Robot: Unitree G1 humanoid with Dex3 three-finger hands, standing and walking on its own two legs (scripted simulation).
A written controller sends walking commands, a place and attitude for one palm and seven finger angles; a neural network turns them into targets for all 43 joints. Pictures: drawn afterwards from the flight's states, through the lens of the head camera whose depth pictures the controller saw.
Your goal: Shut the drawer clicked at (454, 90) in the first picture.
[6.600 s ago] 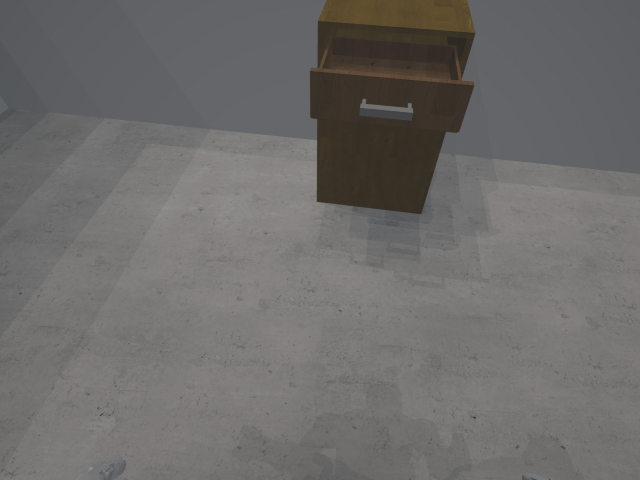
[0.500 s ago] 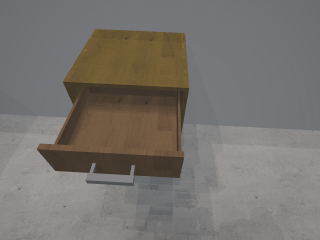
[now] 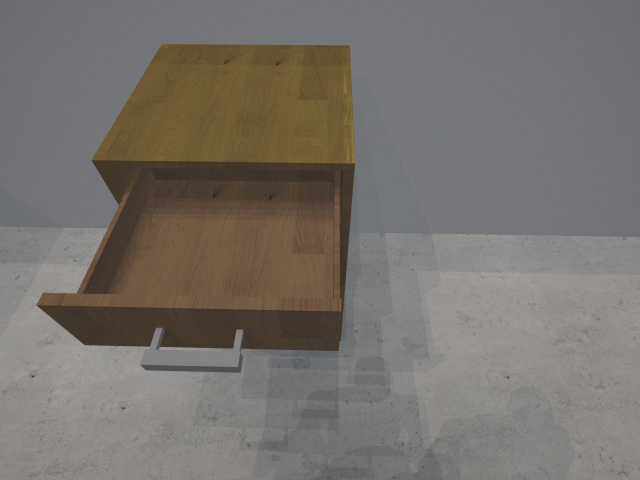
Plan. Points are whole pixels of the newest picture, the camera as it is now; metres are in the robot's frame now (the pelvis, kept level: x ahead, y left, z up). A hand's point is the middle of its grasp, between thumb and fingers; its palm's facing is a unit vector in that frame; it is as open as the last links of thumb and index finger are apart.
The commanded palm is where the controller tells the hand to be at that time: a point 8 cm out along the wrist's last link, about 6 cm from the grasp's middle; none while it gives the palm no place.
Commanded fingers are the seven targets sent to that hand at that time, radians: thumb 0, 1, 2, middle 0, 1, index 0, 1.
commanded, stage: come to a stop and stand still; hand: left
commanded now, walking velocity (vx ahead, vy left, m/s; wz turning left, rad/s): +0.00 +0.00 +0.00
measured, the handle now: (196, 347) +0.30 +0.20 -0.08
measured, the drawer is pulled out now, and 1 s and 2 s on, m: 0.28 0.28 0.28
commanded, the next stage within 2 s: look again from close up in 0.52 s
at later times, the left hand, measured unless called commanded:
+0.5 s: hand out of the picture +0.04 +0.21 -0.17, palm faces +0.01 -0.97 -0.24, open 7.4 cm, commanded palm none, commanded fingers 0.00 0.90 0.90 -0.20 -0.30 -0.20 -0.30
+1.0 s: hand out of the picture +0.02 +0.19 -0.17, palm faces +0.03 -0.97 -0.22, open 7.4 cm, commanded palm none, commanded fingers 0.00 0.90 0.90 -0.20 -0.30 -0.20 -0.30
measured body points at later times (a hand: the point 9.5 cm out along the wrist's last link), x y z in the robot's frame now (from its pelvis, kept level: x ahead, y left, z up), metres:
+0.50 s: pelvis +0.02 +0.02 +0.00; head +0.05 +0.02 +0.45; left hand +0.04 +0.26 -0.15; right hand +0.06 -0.21 -0.16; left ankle +0.02 +0.15 -0.73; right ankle -0.07 -0.08 -0.73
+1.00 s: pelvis +0.02 +0.02 +0.00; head +0.05 +0.01 +0.45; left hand +0.02 +0.24 -0.15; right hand +0.02 -0.20 -0.16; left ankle +0.02 +0.15 -0.73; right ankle -0.06 -0.08 -0.73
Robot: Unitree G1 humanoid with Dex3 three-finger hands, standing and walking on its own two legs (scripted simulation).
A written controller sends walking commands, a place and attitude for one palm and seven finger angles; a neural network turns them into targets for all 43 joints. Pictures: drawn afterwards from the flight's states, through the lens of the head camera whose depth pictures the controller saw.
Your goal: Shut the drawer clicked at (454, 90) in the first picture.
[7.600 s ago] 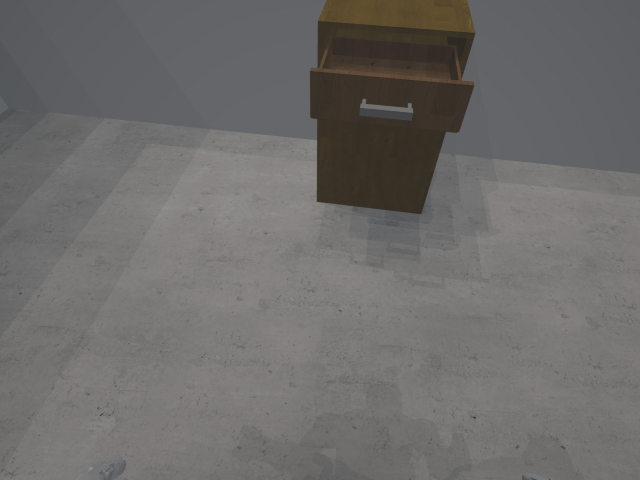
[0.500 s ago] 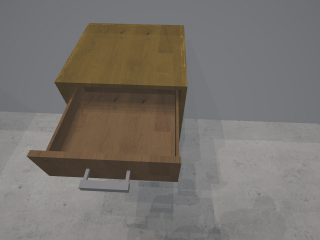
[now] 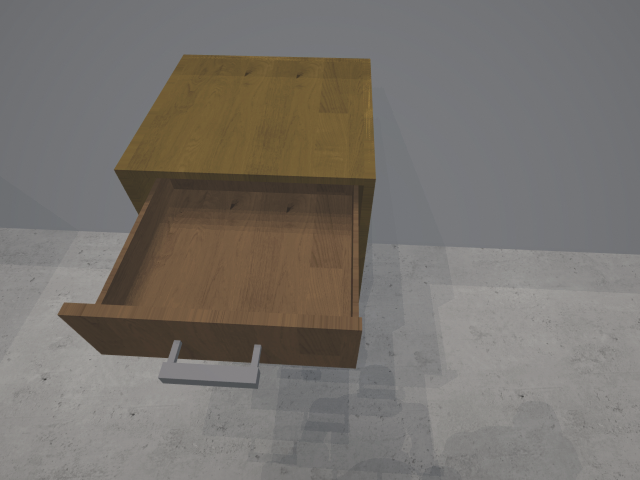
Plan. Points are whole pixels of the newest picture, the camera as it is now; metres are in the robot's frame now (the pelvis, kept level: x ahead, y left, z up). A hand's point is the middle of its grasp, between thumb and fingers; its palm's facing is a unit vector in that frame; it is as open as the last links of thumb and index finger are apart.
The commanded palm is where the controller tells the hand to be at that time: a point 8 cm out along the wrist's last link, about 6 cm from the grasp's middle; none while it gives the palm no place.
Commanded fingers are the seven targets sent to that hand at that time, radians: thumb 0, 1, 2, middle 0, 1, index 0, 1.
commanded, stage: look again from close up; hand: left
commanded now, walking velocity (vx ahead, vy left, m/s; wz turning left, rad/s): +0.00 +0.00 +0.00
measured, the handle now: (213, 361) +0.29 +0.18 -0.09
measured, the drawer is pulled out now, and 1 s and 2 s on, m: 0.28 0.28 0.28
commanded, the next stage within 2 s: raise the hand and make a fist in 0.14 s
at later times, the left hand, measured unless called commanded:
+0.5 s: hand (188, 444) +0.16 +0.17 -0.02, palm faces +0.14 -0.99 -0.07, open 6.7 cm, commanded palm +0.09 +0.21 -0.05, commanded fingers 0.00 0.90 0.90 -0.48 -0.60 -0.48 -0.60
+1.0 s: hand out of the picture +0.13 +0.14 -0.03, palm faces -0.03 -1.00 -0.02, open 4.2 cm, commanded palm +0.09 +0.20 -0.03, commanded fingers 0.00 0.90 0.90 -0.98 -1.14 -0.98 -1.14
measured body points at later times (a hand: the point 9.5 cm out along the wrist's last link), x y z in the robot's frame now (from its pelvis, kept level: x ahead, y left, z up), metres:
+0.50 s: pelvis -0.04 -0.01 -0.03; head -0.01 -0.03 +0.42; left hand +0.15 +0.22 -0.01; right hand +0.12 -0.28 -0.12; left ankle +0.00 +0.13 -0.74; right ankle -0.09 -0.09 -0.74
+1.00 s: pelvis -0.08 +0.00 -0.08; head -0.04 -0.01 +0.37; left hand +0.13 +0.19 -0.03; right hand +0.07 -0.22 -0.17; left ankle +0.00 +0.13 -0.74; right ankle -0.09 -0.09 -0.74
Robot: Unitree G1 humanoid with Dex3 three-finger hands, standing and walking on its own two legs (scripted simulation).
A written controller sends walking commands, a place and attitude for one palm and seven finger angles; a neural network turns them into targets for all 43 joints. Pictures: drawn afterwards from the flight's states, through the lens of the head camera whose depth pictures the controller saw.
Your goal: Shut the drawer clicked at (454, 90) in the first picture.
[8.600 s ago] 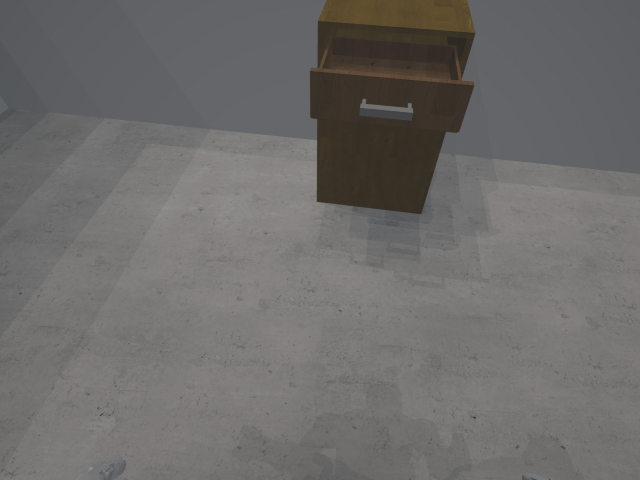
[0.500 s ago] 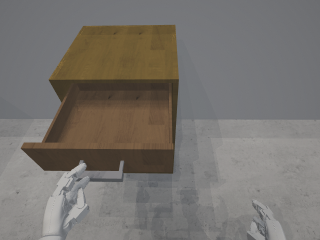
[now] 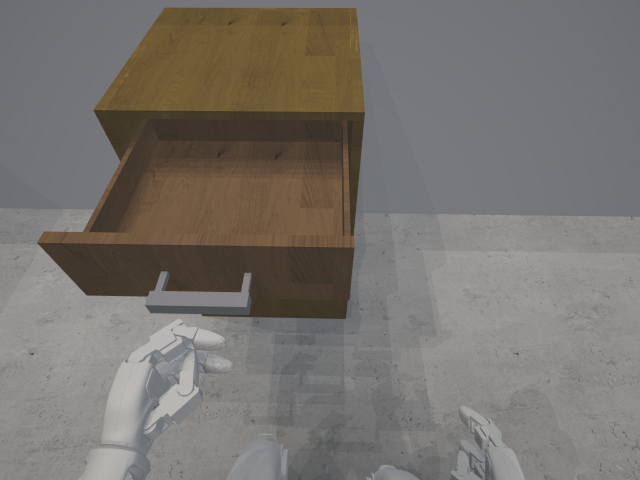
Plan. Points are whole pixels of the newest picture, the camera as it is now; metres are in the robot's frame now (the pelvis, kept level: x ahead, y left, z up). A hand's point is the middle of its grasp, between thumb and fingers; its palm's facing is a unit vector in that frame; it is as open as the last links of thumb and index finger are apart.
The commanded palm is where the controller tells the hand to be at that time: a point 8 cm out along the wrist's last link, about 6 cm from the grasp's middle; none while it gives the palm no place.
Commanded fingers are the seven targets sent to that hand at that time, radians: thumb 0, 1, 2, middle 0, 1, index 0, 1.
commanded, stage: raise the hand and make a fist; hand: left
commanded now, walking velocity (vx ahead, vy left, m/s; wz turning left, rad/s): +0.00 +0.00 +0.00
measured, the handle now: (202, 290) +0.37 +0.19 -0.01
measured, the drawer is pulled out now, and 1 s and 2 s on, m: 0.28 0.28 0.28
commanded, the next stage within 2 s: bring the fist close to the handle in 1.14 s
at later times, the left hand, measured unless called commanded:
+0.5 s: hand (188, 394) +0.20 +0.14 +0.08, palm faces +0.02 -1.00 +0.00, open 3.1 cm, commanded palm +0.16 +0.20 +0.08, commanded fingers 0.00 0.90 0.90 -1.40 -1.60 -1.40 -1.60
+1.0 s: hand (182, 403) +0.19 +0.14 +0.09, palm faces +0.01 -1.00 -0.03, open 3.2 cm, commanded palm +0.15 +0.20 +0.10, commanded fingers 0.00 0.90 0.90 -1.40 -1.60 -1.40 -1.60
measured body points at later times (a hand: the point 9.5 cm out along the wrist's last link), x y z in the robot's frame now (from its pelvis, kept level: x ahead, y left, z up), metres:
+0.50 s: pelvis +0.02 +0.02 +0.00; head +0.06 +0.02 +0.45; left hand +0.19 +0.20 +0.08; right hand +0.24 -0.19 -0.05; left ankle +0.09 +0.13 -0.66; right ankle +0.00 -0.09 -0.66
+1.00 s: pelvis +0.03 +0.01 +0.01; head +0.06 +0.00 +0.46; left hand +0.18 +0.20 +0.09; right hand +0.21 -0.23 -0.06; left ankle +0.09 +0.13 -0.66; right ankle +0.00 -0.09 -0.66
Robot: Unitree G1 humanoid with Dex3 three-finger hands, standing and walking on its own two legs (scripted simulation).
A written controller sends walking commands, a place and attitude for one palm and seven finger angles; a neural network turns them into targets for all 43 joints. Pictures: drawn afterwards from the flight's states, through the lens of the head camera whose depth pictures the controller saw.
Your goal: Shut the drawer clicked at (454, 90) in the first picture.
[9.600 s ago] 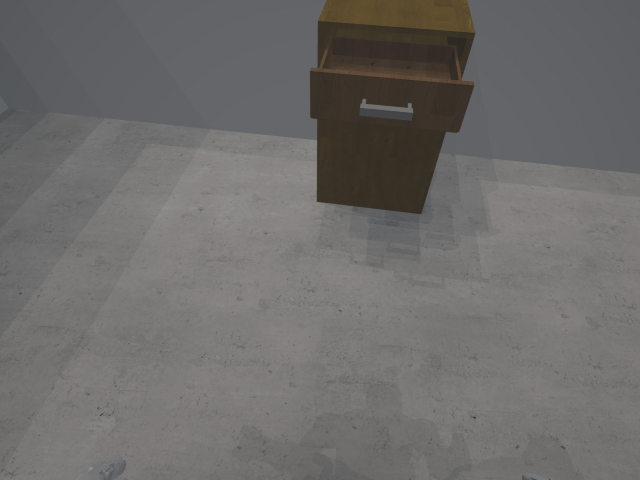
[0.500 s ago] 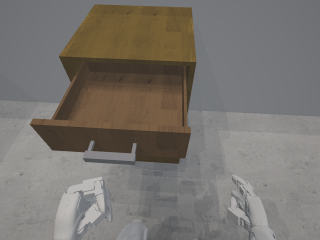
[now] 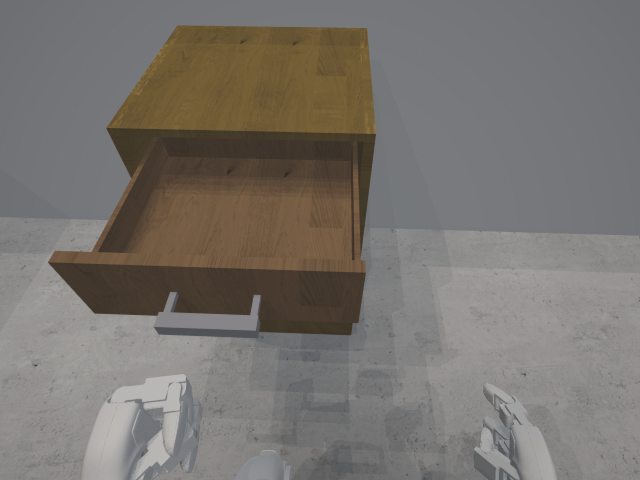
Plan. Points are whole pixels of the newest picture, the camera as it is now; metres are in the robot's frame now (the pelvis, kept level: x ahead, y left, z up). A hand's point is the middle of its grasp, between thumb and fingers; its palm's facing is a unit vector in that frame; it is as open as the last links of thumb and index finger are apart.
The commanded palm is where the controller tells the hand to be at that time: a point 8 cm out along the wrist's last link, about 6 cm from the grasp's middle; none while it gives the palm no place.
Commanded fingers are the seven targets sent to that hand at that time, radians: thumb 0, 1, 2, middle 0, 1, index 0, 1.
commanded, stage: raise the hand and make a fist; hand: left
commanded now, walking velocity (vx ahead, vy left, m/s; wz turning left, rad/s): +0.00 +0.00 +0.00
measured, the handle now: (211, 312) +0.34 +0.18 -0.02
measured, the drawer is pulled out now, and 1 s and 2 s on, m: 0.28 0.28 0.28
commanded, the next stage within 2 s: bring the fist close to the handle in 0.14 s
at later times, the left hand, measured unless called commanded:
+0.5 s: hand (213, 420) +0.18 +0.12 +0.06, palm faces -0.03 -1.00 -0.01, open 3.2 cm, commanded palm +0.16 +0.18 +0.06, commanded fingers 0.00 0.90 0.90 -1.40 -1.60 -1.40 -1.60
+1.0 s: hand (222, 393) +0.23 +0.13 +0.01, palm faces -0.02 -1.00 -0.02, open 3.2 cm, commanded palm +0.21 +0.19 +0.01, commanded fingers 0.00 0.90 0.90 -1.40 -1.60 -1.40 -1.60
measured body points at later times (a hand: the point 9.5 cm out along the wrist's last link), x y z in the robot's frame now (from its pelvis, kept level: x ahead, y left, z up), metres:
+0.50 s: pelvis +0.00 +0.00 -0.01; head +0.05 +0.00 +0.44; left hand +0.18 +0.18 +0.06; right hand +0.20 -0.22 -0.07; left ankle +0.06 +0.12 -0.67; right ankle -0.03 -0.10 -0.67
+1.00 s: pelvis +0.00 +0.00 -0.03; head +0.07 +0.01 +0.41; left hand +0.22 +0.19 +0.01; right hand +0.18 -0.23 -0.12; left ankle +0.06 +0.12 -0.67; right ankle -0.03 -0.10 -0.67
